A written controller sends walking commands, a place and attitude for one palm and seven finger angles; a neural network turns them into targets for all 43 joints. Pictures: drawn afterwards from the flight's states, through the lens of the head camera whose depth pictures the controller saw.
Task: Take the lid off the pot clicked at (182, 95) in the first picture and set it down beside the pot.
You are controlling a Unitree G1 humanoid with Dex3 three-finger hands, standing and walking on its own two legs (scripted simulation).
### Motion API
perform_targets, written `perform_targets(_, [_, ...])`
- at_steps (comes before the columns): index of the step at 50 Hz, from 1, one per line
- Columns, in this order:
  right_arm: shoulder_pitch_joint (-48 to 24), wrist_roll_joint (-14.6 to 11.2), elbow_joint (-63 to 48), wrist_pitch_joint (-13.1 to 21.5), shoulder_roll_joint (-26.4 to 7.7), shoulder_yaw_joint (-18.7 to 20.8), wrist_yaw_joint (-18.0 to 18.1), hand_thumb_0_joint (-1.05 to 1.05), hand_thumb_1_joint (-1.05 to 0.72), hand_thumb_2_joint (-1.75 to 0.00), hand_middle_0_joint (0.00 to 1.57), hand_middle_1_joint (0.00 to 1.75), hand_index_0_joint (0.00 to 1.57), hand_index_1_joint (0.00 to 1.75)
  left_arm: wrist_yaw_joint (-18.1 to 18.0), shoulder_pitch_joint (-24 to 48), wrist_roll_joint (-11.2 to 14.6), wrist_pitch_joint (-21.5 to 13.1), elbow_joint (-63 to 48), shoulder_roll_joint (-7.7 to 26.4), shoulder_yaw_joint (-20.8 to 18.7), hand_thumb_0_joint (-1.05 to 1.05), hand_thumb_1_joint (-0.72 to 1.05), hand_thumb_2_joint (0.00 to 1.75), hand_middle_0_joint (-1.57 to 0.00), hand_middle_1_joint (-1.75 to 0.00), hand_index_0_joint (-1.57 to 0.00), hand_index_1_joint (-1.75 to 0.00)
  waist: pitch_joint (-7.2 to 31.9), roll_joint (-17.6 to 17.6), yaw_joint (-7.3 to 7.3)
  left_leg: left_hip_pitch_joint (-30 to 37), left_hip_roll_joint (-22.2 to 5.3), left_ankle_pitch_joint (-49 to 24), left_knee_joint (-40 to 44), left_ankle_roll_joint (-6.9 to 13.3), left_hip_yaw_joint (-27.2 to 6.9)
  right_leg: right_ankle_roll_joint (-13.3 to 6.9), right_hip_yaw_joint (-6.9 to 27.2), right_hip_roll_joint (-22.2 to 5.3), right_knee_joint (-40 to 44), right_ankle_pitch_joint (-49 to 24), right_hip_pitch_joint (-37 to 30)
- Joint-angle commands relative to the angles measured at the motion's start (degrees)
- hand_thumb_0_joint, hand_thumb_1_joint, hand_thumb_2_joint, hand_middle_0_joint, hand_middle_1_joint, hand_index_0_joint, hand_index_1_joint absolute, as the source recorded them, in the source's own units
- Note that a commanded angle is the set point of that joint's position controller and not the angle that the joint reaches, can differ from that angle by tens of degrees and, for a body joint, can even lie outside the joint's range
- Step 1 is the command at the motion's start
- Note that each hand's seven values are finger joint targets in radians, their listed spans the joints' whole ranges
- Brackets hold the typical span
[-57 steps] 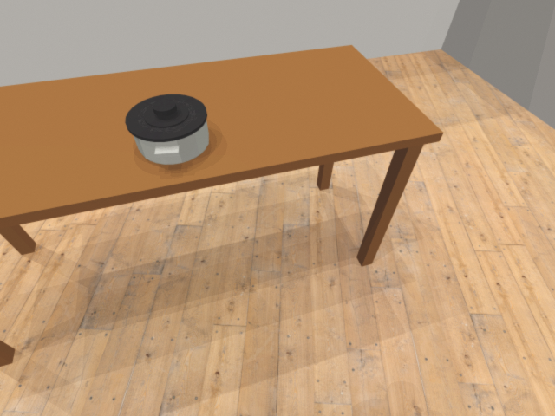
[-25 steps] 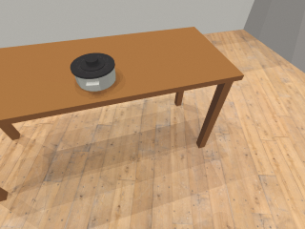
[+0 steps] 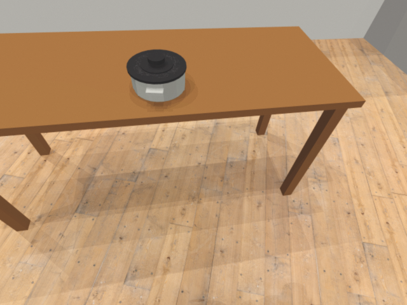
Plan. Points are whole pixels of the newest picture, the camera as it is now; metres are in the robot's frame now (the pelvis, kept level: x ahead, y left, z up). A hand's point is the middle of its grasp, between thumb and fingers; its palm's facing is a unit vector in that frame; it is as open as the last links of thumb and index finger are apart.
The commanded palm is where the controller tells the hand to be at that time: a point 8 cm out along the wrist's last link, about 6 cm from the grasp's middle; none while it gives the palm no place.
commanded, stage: turn to face it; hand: left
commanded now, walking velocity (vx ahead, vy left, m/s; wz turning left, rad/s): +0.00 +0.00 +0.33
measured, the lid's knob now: (156, 58) +0.79 +0.19 +0.05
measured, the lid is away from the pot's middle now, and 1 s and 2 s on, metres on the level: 0.00 0.00 0.00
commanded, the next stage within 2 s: take the last steps up to it in 0.28 s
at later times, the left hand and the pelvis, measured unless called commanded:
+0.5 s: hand out of the picture +0.01 +0.15 -0.14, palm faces +0.21 -0.94 -0.26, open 7.4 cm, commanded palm none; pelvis +0.01 -0.04 +0.02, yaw +11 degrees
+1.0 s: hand (134, 299) +0.16 +0.16 -0.17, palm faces +0.18 -0.96 -0.22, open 7.4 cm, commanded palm none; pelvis +0.15 -0.05 -0.01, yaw +10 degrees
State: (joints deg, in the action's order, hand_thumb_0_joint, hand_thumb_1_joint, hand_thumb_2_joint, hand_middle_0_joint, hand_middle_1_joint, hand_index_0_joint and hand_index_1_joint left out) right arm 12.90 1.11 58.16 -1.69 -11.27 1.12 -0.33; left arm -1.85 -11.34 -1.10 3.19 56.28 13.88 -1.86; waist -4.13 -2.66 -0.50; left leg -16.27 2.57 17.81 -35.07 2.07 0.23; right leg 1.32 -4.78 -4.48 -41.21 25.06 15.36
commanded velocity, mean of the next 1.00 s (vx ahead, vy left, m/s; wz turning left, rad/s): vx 0.19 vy -0.04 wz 0.08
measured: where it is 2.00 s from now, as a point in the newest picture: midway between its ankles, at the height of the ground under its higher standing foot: (213, 280)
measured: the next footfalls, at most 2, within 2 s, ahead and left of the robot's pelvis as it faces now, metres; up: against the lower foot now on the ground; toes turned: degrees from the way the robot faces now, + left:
right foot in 0.30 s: +0.04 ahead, -0.14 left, +0.00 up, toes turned +5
left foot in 0.68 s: +0.03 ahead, +0.11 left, +0.00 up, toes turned +15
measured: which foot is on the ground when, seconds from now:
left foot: down 0.00-0.30, up 0.32-0.66, down 0.68-0.98, up 1.00-1.00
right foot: up 0.00-0.28, down 0.30-0.66, up 0.68-0.96, down 0.98-1.00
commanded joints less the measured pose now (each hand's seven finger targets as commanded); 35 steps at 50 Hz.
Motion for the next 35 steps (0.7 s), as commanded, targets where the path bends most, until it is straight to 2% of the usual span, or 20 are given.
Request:
perform_targets(1, [4.5,0.1,-3.2,1.2,-12.7,3.1,2.0,0.00,-0.90,-0.90,0.20,0.30,0.20,0.30,-0.2,2.8,0.0,-0.9,-5.6,5.9,-2.0,0.00,0.90,0.90,-0.20,-0.30,-0.20,-0.30,2.8,10.3,-0.87,6.7,-18.7,-14.3,19.9,9.9,-27.1,0.3,7.4,1.0,-20.4,5.4,14.8])
perform_targets(3, [1.5,-0.1,-4.6,1.3,-11.8,2.9,2.0,0.00,-0.90,-0.90,0.20,0.30,0.20,0.30,0.4,0.8,0.1,-1.2,-4.8,4.9,-1.7,0.00,0.90,0.90,-0.20,-0.30,-0.20,-0.30,5.0,7.6,0.17,7.0,-15.8,-13.8,19.0,8.9,-20.8,0.9,6.3,0.9,-18.8,1.7,13.2])
perform_targets(5, [2.0,0.0,-4.5,1.3,-11.1,3.0,2.1,0.00,-0.90,-0.90,0.20,0.30,0.20,0.30,0.5,0.6,0.2,-1.1,-4.7,3.7,-1.5,0.00,0.90,0.90,-0.20,-0.30,-0.20,-0.30,5.2,9.1,-0.38,7.1,-14.2,-14.7,18.8,8.6,-18.9,1.4,5.2,1.5,-13.7,1.5,11.5])
perform_targets(9, [2.8,0.2,-4.1,0.8,-11.4,3.4,1.9,0.00,-0.90,-0.90,0.20,0.30,0.20,0.30,0.4,-0.2,0.5,-1.4,-5.3,2.5,-1.1,0.00,0.90,0.90,-0.20,-0.30,-0.20,-0.30,6.2,11.1,-1.04,6.7,-13.6,-18.4,17.0,8.3,-19.2,1.1,4.0,3.4,-2.8,1.2,5.9])
perform_targets(11, [2.1,0.1,-4.2,0.7,-11.2,3.5,1.8,0.00,-0.90,-0.90,0.20,0.30,0.20,0.30,0.3,-2.7,0.7,-1.7,-4.7,2.5,-1.2,0.00,0.90,0.90,-0.20,-0.30,-0.20,-0.30,6.7,11.6,-0.02,5.2,-12.5,-20.1,14.8,7.2,-18.7,0.9,3.5,4.3,4.0,-2.9,1.5])
perform_targets(13, [1.6,-0.5,-4.5,0.5,-10.1,3.4,1.5,0.00,-0.90,-0.90,0.20,0.30,0.20,0.30,-0.1,-5.8,0.6,-2.5,-4.0,3.9,-1.5,0.00,0.90,0.90,-0.20,-0.30,-0.20,-0.30,7.3,7.3,1.44,0.4,-9.4,-15.9,10.1,3.9,-16.3,1.0,3.8,3.5,17.4,-12.2,-7.6])
perform_targets(14, [1.6,-0.9,-4.9,0.5,-7.2,3.0,1.2,0.00,-0.90,-0.90,0.20,0.30,0.20,0.30,-0.5,-6.2,0.1,-2.9,-3.9,6.9,-2.1,0.00,0.90,0.90,-0.20,-0.30,-0.20,-0.30,6.1,-0.6,1.66,-8.0,-5.1,-6.4,2.9,0.7,-11.8,-0.9,12.3,-4.5,23.1,-11.4,-13.0])
perform_targets(15, [1.7,-0.8,-6.5,0.4,-4.5,2.5,0.9,0.00,-0.90,-0.90,0.20,0.30,0.20,0.30,-0.7,-6.2,-0.4,-3.1,-4.5,11.5,-3.0,0.00,0.90,0.90,-0.20,-0.30,-0.20,-0.30,4.1,-12.4,1.64,-14.0,1.1,6.8,-6.5,-2.5,-2.9,-6.6,24.4,-16.9,27.0,-12.6,-11.8])
perform_targets(16, [-0.8,-0.1,-6.6,-0.2,-6.7,3.4,0.9,0.00,-0.90,-0.90,0.20,0.30,0.20,0.30,-0.7,-6.9,-0.2,-3.1,-5.0,11.3,-3.1,0.00,0.90,0.90,-0.20,-0.30,-0.20,-0.30,3.3,-8.7,3.15,-12.9,-0.5,12.9,-17.1,-2.4,-4.4,-10.6,25.9,-20.1,27.9,-11.9,-5.3])
perform_targets(17, [-1.5,0.0,-6.1,-0.7,-6.5,3.6,0.8,0.00,-0.90,-0.90,0.20,0.30,0.20,0.30,-0.8,-5.0,-0.2,-3.1,-5.0,9.9,-3.1,0.00,0.90,0.90,-0.20,-0.30,-0.20,-0.30,1.1,-7.5,1.88,-13.8,-1.5,11.5,-23.6,-2.2,-5.3,-11.3,24.1,-17.6,27.7,-13.7,-2.7])
perform_targets(19, [0.4,-0.1,-4.6,-0.7,-5.5,3.5,0.4,0.00,-0.90,-0.90,0.20,0.30,0.20,0.30,-0.8,-2.0,-0.3,-3.4,-5.6,7.4,-2.4,0.00,0.90,0.90,-0.20,-0.30,-0.20,-0.30,0.2,-4.1,-0.27,-13.8,-3.1,8.2,-28.8,-2.8,-3.8,-11.4,16.8,-14.1,24.8,-22.3,-3.2])
perform_targets(21, [0.7,0.1,-4.0,-0.2,-4.3,2.9,0.1,0.00,-0.90,-0.90,0.20,0.30,0.20,0.30,-0.4,-4.7,-0.5,-4.1,-4.5,6.1,-2.1,0.00,0.90,0.90,-0.20,-0.30,-0.20,-0.30,1.8,-5.1,0.55,-12.7,-3.3,6.2,-25.7,-3.2,-1.1,-10.5,12.5,-11.7,24.9,-21.1,-6.6])
perform_targets(23, [-1.9,0.3,-4.6,0.4,-3.7,2.7,-0.3,0.00,-0.90,-0.90,0.20,0.30,0.20,0.30,0.0,-8.9,-0.8,-4.6,-2.6,6.1,-2.0,0.00,0.90,0.90,-0.20,-0.30,-0.20,-0.30,0.6,-5.8,2.34,-13.1,-3.7,5.9,-20.5,-2.8,0.8,-11.0,13.5,-11.4,27.1,-13.4,-8.5])
perform_targets(27, [-5.1,0.3,-5.4,1.8,-2.9,2.1,-0.8,0.00,-0.90,-0.90,0.20,0.30,0.20,0.30,0.7,-12.4,-1.0,-5.0,-0.2,6.7,-1.9,0.00,0.90,0.90,-0.20,-0.30,-0.20,-0.30,-1.8,-6.1,3.41,-9.1,-4.2,7.0,-8.5,-1.5,3.5,-11.8,14.9,-11.5,29.2,-3.2,-6.5])
perform_targets(29, [-2.5,0.2,-4.5,2.4,-2.4,1.9,-0.6,0.00,-0.90,-0.90,0.20,0.30,0.20,0.30,0.9,-11.9,-0.8,-4.9,0.3,6.8,-2.0,0.00,0.90,0.90,-0.20,-0.30,-0.20,-0.30,-1.4,-6.0,1.99,-2.5,-3.7,5.0,-1.5,-1.1,5.2,-11.2,13.3,-10.0,28.2,-0.4,-3.4])
perform_targets(31, [2.9,0.2,-2.0,3.5,-2.7,1.6,0.1,0.00,-0.90,-0.90,0.20,0.30,0.20,0.30,1.2,-10.9,-0.1,-4.8,1.1,5.5,-1.9,0.00,0.90,0.90,-0.20,-0.30,-0.20,-0.30,0.4,-3.7,-0.55,10.3,-2.8,-0.7,10.6,-1.0,6.9,-8.4,8.8,-6.1,21.8,-1.8,1.5])
perform_targets(32, [7.4,0.1,-0.3,4.0,-5.8,2.2,0.7,0.00,-0.90,-0.90,0.20,0.30,0.20,0.30,1.5,-11.1,0.1,-4.7,1.2,3.3,-1.4,0.00,0.90,0.90,-0.20,-0.30,-0.20,-0.30,2.0,3.4,-2.37,20.0,-7.3,1.7,14.3,0.6,0.6,-6.2,6.1,-3.5,13.0,-3.2,8.0])
perform_targets(33, [13.3,0.5,1.1,4.1,-11.5,3.9,1.2,0.00,-0.90,-0.90,0.20,0.30,0.20,0.30,2.1,-10.7,0.0,-4.7,-0.3,0.2,-0.8,0.00,0.90,0.90,-0.20,-0.30,-0.20,-0.30,3.2,16.5,-4.82,25.7,-20.7,10.1,19.4,5.9,-18.5,-3.3,0.1,1.7,-1.4,2.2,19.3])
perform_targets(34, [17.6,0.7,1.1,3.8,-14.7,4.4,1.7,0.00,-0.90,-0.90,0.20,0.30,0.20,0.30,2.4,-5.7,-0.5,-5.0,-3.2,0.7,-0.7,0.00,0.90,0.90,-0.20,-0.30,-0.20,-0.30,-0.2,15.2,-6.59,24.0,-28.0,8.7,24.5,11.0,-27.9,-2.6,-0.2,3.0,-12.1,8.1,26.9])
perform_targets(35, [17.1,0.9,1.6,3.9,-12.9,4.0,2.0,0.00,-0.90,-0.90,0.20,0.30,0.20,0.30,2.4,-1.8,-1.0,-4.8,-4.0,1.6,-1.3,0.00,0.90,0.90,-0.20,-0.30,-0.20,-0.30,-2.2,12.0,-6.75,20.0,-27.7,7.5,25.7,11.9,-27.1,-2.5,3.4,0.7,-19.5,5.9,28.8])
